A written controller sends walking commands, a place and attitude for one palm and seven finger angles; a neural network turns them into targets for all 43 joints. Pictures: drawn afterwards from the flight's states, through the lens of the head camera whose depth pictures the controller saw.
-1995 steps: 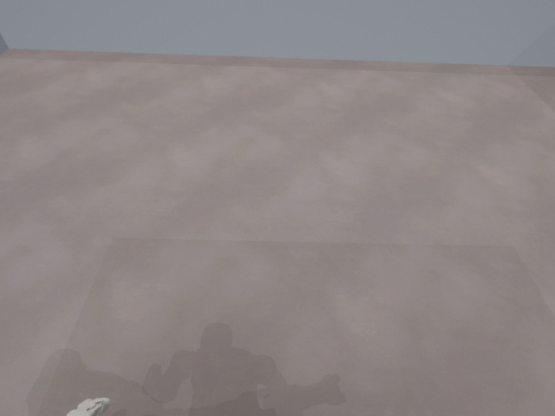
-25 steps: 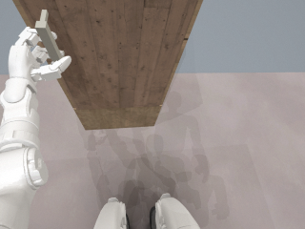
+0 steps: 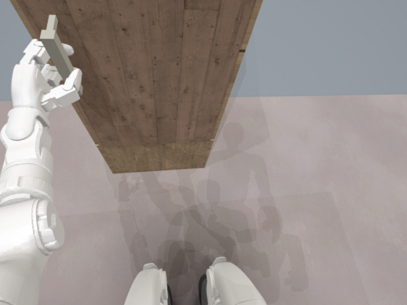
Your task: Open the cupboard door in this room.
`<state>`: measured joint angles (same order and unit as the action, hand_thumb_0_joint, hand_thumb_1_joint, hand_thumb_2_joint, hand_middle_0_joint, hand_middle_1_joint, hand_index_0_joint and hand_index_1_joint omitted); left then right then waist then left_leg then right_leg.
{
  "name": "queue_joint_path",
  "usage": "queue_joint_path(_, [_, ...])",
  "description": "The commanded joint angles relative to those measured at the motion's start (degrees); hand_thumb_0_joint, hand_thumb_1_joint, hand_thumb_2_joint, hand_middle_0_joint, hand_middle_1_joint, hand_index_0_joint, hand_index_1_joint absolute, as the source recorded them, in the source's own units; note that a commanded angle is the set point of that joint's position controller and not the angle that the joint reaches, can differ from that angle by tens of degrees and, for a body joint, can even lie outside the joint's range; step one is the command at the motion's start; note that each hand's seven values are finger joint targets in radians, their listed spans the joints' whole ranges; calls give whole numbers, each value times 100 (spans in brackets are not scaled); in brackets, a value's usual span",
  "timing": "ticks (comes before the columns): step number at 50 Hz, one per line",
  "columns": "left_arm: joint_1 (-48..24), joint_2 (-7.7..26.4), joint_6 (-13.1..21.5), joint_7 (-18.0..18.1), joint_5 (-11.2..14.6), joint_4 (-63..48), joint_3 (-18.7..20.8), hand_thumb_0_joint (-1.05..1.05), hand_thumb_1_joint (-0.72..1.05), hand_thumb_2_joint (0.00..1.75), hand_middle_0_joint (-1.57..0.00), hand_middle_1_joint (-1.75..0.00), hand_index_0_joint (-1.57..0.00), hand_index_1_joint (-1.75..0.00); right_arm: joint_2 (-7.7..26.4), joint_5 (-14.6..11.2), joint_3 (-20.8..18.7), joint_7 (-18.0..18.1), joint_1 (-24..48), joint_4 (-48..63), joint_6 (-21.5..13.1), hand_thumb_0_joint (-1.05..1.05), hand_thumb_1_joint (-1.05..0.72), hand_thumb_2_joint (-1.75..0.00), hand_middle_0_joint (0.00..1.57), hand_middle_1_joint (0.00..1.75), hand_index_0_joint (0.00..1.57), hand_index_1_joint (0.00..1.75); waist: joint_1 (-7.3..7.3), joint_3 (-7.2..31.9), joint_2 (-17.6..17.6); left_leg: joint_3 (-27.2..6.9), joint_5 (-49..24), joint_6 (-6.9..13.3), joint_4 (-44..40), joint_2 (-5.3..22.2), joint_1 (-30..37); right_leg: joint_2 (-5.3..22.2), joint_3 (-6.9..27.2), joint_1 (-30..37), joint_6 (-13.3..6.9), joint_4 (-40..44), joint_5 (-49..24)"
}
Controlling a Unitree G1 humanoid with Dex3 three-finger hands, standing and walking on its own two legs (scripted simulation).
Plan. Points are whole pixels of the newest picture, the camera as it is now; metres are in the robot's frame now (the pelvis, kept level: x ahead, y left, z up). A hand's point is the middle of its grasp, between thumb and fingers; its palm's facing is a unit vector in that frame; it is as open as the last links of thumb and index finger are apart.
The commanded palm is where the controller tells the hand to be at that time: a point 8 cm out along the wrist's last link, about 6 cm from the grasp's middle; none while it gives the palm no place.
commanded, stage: pull the door open along its arc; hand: left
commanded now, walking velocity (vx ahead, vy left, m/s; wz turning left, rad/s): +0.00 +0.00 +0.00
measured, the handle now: (65, 58) +0.57 +0.22 +0.07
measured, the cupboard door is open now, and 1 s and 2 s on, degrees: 1 50 46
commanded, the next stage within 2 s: open thumb and fingers to let go in 0.82 s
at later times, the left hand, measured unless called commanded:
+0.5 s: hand (100, 152) +0.38 +0.15 +0.06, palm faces +0.24 -0.97 +0.06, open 6.8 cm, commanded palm +0.32 +0.19 +0.06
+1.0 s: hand (174, 213) +0.27 +0.03 +0.06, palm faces +0.40 -0.92 -0.04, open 6.9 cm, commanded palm +0.23 +0.09 +0.06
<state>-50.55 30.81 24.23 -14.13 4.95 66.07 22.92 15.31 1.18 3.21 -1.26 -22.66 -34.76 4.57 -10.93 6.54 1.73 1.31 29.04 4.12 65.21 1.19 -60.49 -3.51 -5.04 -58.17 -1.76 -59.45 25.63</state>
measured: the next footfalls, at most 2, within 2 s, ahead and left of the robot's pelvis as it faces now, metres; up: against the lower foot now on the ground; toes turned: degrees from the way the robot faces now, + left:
none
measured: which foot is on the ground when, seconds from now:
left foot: down 0.00-1.00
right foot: down 0.00-1.00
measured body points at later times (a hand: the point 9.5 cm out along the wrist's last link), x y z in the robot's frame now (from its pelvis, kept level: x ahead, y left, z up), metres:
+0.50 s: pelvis +0.02 -0.01 +0.02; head +0.10 +0.00 +0.46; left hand +0.36 +0.20 +0.06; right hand +0.15 -0.25 -0.09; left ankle +0.01 +0.07 -0.65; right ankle +0.02 -0.11 -0.65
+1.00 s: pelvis +0.01 -0.06 +0.02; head +0.05 -0.07 +0.47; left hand +0.25 +0.08 +0.07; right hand +0.21 -0.25 -0.08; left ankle +0.01 +0.07 -0.65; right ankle +0.02 -0.11 -0.65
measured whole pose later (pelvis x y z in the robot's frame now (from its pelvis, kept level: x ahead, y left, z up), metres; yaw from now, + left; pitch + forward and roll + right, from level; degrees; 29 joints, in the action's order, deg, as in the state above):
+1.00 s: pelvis +0.01 -0.06 +0.02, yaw +5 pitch +13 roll +1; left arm 12.5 -4.3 19.2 31.6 -7.3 7.1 -14.8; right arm 10.0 4.4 1.7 -1.0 -10.9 -31.5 -1.0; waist -0.6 9.0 1.3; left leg -1.1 27.9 -0.7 58.9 -0.7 -43.8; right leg -2.0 -7.1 -43.0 -6.2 -58.7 28.9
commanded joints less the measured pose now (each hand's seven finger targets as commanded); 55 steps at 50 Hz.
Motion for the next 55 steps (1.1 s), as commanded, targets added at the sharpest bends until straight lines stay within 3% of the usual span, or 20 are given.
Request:
queue_joint_path(1, [-1397, 1234, 349, -162, 217, -1555, 109, 0, 90, 90, -40, -135, -40, -135, 1073, -67, -413, 61, -856, 437, -37, 0, -90, -90, 20, 30, 20, 30, 306, 3074, 832, -597, -2913, -306, -844, 61, 2638, -45, 275, 1365, -7, 569, -1939])
queue_joint_path(3, [-1025, 1133, 324, -175, 309, -1964, 103, 0, 90, 90, -40, -135, -40, -135, 1044, -105, -448, 47, -800, 513, -22, 0, -90, -90, 20, 30, 20, 30, 392, 3165, 802, -556, -3153, -315, -907, 61, 2738, -48, 270, 1592, -4, 610, -2170])
queue_joint_path(9, [753, 575, 209, -182, 628, -2942, -55, 0, 90, 90, -40, -135, -40, -135, 946, -221, -518, -9, -491, 807, -43, 0, -90, -90, 20, 30, 20, 30, 673, 2839, 389, -335, -3172, -253, -1154, 2, 2463, -16, 336, 2307, 6, 774, -2623])
queue_joint_path(14, [1850, -114, 249, -10, 781, -3867, -422, 0, 90, 90, -40, -135, -40, -135, 848, -266, -574, -72, -228, 936, -162, 0, -90, -90, 20, 30, 20, 30, 761, 2465, 274, -297, -3437, -300, -1257, 32, 2636, 8, 280, 2273, 17, 788, -2689])
queue_joint_path(15, [2023, -306, 273, 366, 979, -4149, -161, 0, 90, 90, -40, -135, -40, -135, 758, -253, -587, -78, -144, 971, -216, 0, -90, -90, 20, 30, 20, 30, 967, 2400, 384, -273, -3535, -334, -1277, 18, 2599, 8, 256, 2277, 13, 790, -2677])
queue_joint_path(16, [2359, -732, 248, 760, 1022, -4224, -289, 0, 90, 90, -40, -135, -40, -135, 680, -231, -582, -108, -40, 966, -275, 0, -90, -90, 20, 30, 20, 30, 1004, 2298, 261, -249, -3424, -385, -1312, 19, 2564, 11, 212, 2237, 39, 795, -2587])
queue_joint_path(18, [2575, -1178, 238, 1372, 903, -4493, -523, 0, 90, 90, -40, -135, -40, -135, 650, -184, -597, -159, 100, 948, -360, 0, -90, -90, 20, 30, 20, 30, 994, 2087, 169, -293, -3191, -465, -1332, 34, 2516, 39, 147, 2053, 35, 739, -2300])
queue_joint_path(21, [3110, -1610, 333, 2197, 459, -5318, -933, 0, 90, 90, -40, -135, -40, -135, 546, -65, -622, -232, 265, 1007, -421, 0, -90, -90, 20, 30, 20, 30, 1111, 2360, 284, -305, -3571, -523, -1257, 41, 2792, 82, 162, 2113, 13, 594, -2385])
queue_joint_path(22, [3282, -1861, 317, 2389, 286, -5367, -1234, 0, 90, 90, -40, -135, -40, -135, 524, -36, -613, -258, 320, 999, -421, 0, -90, -90, 20, 30, 20, 30, 1043, 2312, 215, -302, -3521, -516, -1228, 45, 2817, 93, 167, 2061, 16, 593, -2377])
queue_joint_path(23, [3352, -1961, 330, 2667, 185, -5633, -1252, 0, 90, 90, -40, -135, -40, -135, 489, 9, -606, -276, 397, 1035, -417, 0, -90, -90, 20, 30, 20, 30, 1136, 2350, 187, -297, -3464, -519, -1239, 25, 2750, 115, 173, 2154, 1, 567, -2376])
queue_joint_path(25, [3658, -2360, 287, 3122, -80, -5875, -1666, 0, 90, 90, -40, -135, -40, -135, 436, 58, -603, -292, 558, 1089, -419, 0, -90, -90, 20, 30, 20, 30, 1081, 2221, -203, -323, -3212, -462, -1232, 15, 2659, 116, 170, 2231, -7, 605, -2330])
queue_joint_path(30, [4058, -3069, 100, 4063, -635, -6227, -2388, 0, 90, 90, -40, -135, -40, -135, 299, 156, -544, -235, 967, 1157, -405, 0, -90, -90, 20, 30, 20, 30, 1066, 1883, -447, -329, -2160, -367, -1338, -89, 2355, 184, 219, 2354, -28, 724, -1900])
queue_joint_path(31, [4044, -3174, 53, 4246, -739, -6303, -2475, 0, 90, 90, -40, -135, -40, -135, 256, 171, -537, -216, 1063, 1153, -404, 0, -90, -90, 20, 30, 20, 30, 1094, 1902, -321, -316, -2021, -371, -1364, -106, 2344, 214, 236, 2370, -32, 745, -1796])
queue_joint_path(38, [5373, -3910, -200, 4454, -1366, -7107, -3702, 0, 90, 90, -40, -135, -40, -135, 24, 248, -455, -149, 1284, 1276, -530, 0, -90, -90, 20, 30, 20, 30, 1072, 1823, -199, -253, -1917, -336, -1386, -155, 2526, 287, 313, 2615, -84, 935, -1942])
queue_joint_path(41, [6200, -4129, -300, 4373, -1297, -7438, -4003, 0, 90, 90, -40, -135, -40, -135, -41, 236, -406, -114, 1433, 1382, -656, 0, -90, -90, 20, 30, 20, 30, 1043, 1566, -498, -265, -1729, -311, -1384, -168, 2393, 332, 371, 2767, -46, 1085, -1996])
queue_joint_path(45, [5482, -4008, -336, 4564, -1345, -7257, -3919, 0, 90, 90, -40, -135, -40, -135, -66, 270, -324, 14, 1568, 1260, -790, 0, -90, -90, 20, 30, 20, 30, 917, 998, -504, -351, -1092, -319, -1225, -231, 1985, 431, 627, 2370, 0, 1302, -1258])
queue_joint_path(46, [4926, -3922, -303, 4643, -1328, -7180, -3808, 0, 90, 90, -40, -135, -40, -135, -66, 280, -317, 47, 1620, 1157, -813, 0, -90, -90, 20, 30, 20, 30, 848, 941, -499, -370, -938, -330, -1139, -243, 1874, 493, 754, 2239, 31, 1353, -1008])
queue_joint_path(47, [4951, -3734, -272, 4693, -1286, -7055, -3528, 0, 83, 87, -40, -134, -40, -134, -84, 296, -327, 82, 1665, 1121, -828, 0, -90, -90, 20, 30, 20, 30, 957, 993, -521, -365, -779, -354, -1076, -273, 1729, 556, 921, 2294, 50, 1441, -721])
queue_joint_path(50, [4831, -3480, -182, 4674, -1151, -6885, -3223, 0, 62, 78, -38, -132, -38, -132, -137, 267, -338, 164, 1695, 1031, -852, 0, -90, -90, 20, 30, 20, 30, 969, 1187, -844, -370, -678, -376, -924, -318, 1430, 788, 1482, 2730, 180, 1723, -734])
queue_joint_path(55, [4965, -3505, -111, 4385, -988, -6864, -3267, 0, 27, 63, -35, -128, -35, -128, -108, 231, -401, 198, 1584, 947, -846, 0, -90, -90, 20, 30, 20, 30, 945, 1553, -793, -358, -884, -395, -914, -307, 1382, 937, 1685, 3239, 275, 1685, -1627])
